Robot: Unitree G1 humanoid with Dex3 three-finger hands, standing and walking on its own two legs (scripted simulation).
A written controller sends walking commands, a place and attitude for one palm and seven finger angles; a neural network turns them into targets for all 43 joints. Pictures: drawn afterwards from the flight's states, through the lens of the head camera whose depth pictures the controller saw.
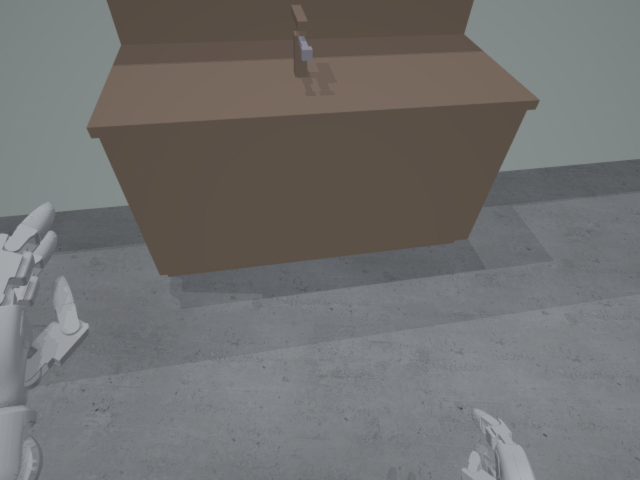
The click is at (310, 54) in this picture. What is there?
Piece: tap's lever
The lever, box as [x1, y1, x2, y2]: [301, 46, 312, 60]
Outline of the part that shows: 301,47 302,60 312,60 311,47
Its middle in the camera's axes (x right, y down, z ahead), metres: -0.04 -0.49 +1.03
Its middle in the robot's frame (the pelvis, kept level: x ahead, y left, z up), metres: +1.11 +0.11 +0.06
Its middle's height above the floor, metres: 0.83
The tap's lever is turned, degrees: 0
